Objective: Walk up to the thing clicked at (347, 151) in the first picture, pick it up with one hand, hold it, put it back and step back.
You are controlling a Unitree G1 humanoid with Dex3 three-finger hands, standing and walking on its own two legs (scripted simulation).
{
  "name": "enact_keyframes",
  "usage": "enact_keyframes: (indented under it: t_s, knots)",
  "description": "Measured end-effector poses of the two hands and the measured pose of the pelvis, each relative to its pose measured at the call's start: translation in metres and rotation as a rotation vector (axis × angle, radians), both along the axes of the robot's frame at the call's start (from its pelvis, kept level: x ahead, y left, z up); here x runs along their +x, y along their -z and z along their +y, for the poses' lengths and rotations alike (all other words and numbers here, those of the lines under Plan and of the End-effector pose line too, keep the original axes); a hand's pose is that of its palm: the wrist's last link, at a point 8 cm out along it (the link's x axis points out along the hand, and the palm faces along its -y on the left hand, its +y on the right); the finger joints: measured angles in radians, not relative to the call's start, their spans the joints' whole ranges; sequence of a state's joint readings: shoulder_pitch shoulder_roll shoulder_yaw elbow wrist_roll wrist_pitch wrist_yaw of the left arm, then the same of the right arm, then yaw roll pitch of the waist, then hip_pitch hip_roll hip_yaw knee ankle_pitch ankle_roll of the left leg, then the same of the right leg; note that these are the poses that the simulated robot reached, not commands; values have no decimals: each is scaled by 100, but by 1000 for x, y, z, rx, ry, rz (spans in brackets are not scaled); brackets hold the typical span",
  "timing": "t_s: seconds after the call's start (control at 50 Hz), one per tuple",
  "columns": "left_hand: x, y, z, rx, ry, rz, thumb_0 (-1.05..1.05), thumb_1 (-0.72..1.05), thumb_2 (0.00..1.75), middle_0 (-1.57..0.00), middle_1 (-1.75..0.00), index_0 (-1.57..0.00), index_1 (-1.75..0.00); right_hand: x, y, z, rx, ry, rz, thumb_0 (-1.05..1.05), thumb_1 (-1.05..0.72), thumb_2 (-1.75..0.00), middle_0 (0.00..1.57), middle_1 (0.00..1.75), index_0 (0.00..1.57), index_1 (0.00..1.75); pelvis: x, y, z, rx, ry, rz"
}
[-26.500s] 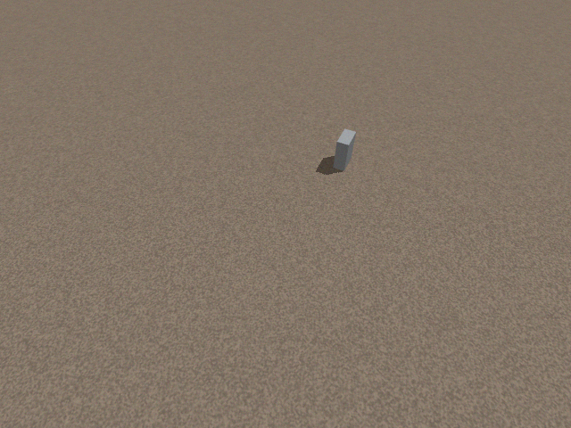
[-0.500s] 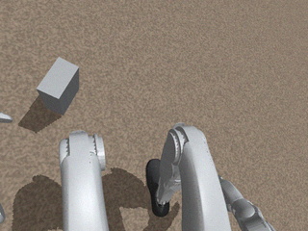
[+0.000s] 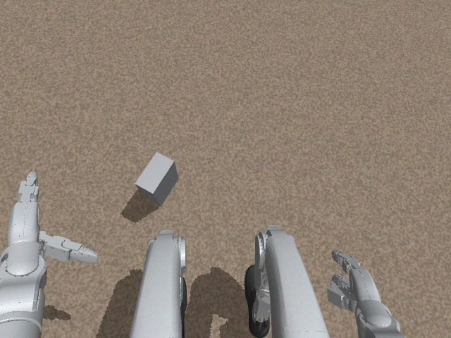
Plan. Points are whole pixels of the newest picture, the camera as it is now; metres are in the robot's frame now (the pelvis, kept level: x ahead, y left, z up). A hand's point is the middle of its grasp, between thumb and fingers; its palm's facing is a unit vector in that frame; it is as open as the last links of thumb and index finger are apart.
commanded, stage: home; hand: left
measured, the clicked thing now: (159, 180) +0.49 +0.19 -0.44
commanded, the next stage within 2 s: none
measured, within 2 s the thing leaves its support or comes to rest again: neither
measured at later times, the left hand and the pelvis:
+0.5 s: hand (54, 241) +0.25 +0.20 +0.11, palm faces +0.15 -0.93 -0.32, open 17.7 cm; pelvis +0.07 +0.00 +0.18, yaw +2 degrees
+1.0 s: hand (39, 274) +0.22 +0.19 +0.15, palm faces +0.16 -0.95 -0.28, open 17.7 cm; pelvis +0.06 +0.00 +0.20, yaw +3 degrees
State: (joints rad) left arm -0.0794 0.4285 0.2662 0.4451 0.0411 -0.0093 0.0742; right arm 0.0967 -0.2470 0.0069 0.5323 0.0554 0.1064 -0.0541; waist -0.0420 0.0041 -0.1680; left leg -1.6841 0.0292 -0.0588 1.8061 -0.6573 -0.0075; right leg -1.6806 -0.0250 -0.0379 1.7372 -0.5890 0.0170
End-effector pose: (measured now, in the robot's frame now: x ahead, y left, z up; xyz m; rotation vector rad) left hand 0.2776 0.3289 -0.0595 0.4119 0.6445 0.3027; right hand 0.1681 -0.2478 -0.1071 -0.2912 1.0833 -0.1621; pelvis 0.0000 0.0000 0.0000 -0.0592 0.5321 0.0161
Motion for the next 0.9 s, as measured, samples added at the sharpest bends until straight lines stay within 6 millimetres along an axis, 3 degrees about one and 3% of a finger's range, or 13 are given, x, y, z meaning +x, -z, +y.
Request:
enact_keyframes:
  t_s: [0.18, 0.3, 0.44, 0.54, 0.64, 0.78, 0.9]
  knots:
    - [-14, -75, -34, -69, -47, 72, -1, -57, 3, -6, -5, -6, -5, 35, -96, -7, -22, 5, -150, 1, -90, -90, 20, 30, 20, 30, 26, -79, -7, 15, -12, -91]
    - [-29, -118, -59, -125, -54, 115, -1, -58, 2, -5, -4, -5, -5, 39, -147, -5, -29, 21, -192, 1, -90, -90, 20, 30, 20, 30, 43, -124, -7, 19, -20, -166]
    - [-42, -173, -78, -154, -51, 112, -1, -59, 2, -5, -4, -5, -5, 39, -194, 4, -27, 52, -251, 1, -90, -90, 20, 30, 20, 30, 60, -165, -4, 23, -27, -265]
    - [-50, -211, -88, -163, -32, 66, -1, -59, 2, -5, -4, -5, -5, 44, -218, 12, -18, 61, -319, 1, -90, -90, 20, 30, 20, 30, 69, -184, 0, 25, -28, -322]
    - [-61, -231, -94, -183, -25, 40, -1, -59, 2, -5, -4, -5, -5, 55, -233, 19, -3, 50, -388, 1, -90, -90, 20, 30, 20, 30, 72, -193, 2, 26, -28, -361]
    - [-74, -234, -93, -193, -37, 48, -1, -59, 1, -5, -4, -5, -5, 66, -245, 25, 3, 4, -445, 1, -90, -90, 20, 30, 20, 30, 69, -197, 2, 30, -33, -390]
    - [-79, -232, -92, -196, -42, 48, -1, -59, 2, -5, -4, -5, -5, 64, -248, 23, -6, -18, -455, 1, -90, -90, 20, 30, 20, 30, 64, -198, 1, 32, -37, -407]
